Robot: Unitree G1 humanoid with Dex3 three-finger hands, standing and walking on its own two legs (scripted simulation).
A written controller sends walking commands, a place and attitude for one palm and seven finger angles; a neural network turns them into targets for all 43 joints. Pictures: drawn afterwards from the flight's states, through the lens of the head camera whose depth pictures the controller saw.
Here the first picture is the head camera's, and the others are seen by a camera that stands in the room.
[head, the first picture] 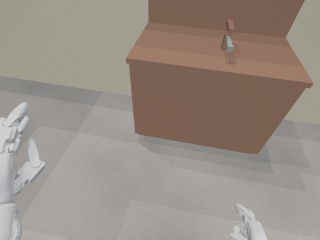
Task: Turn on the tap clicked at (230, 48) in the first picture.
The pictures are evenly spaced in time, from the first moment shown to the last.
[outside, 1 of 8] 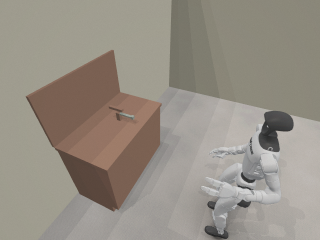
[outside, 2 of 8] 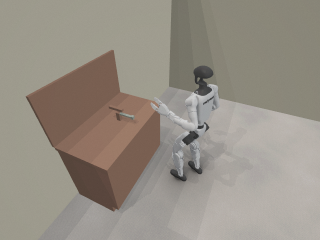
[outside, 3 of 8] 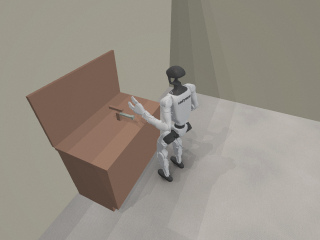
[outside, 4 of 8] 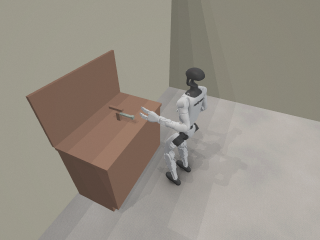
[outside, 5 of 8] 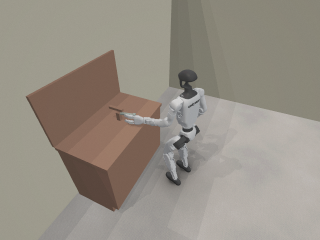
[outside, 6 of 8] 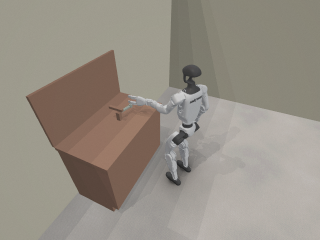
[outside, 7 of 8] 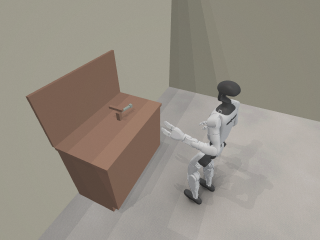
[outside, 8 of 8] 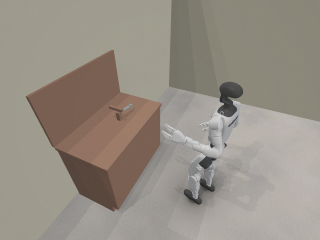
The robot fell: no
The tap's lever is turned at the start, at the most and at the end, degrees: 0 75 75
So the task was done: yes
